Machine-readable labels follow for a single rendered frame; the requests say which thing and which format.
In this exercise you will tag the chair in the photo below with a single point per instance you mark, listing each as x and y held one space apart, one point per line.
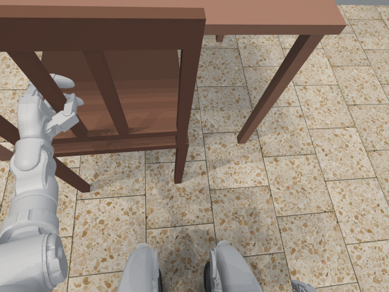
125 66

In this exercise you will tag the left robot hand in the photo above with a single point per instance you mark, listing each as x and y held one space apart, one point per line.
34 113

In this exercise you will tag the right robot thigh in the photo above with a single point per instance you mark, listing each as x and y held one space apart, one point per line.
228 265

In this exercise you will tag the table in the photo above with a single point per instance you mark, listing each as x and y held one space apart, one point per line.
310 19

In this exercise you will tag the left robot thigh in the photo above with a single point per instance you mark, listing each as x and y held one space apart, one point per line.
141 269

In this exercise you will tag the robot left upper arm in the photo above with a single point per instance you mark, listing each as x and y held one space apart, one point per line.
33 264

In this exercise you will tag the robot left forearm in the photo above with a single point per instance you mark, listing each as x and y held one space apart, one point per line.
33 208

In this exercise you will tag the robot thigh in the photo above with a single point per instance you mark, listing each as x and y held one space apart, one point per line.
228 265
141 269

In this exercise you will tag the right robot hand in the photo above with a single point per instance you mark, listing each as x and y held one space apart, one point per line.
302 287

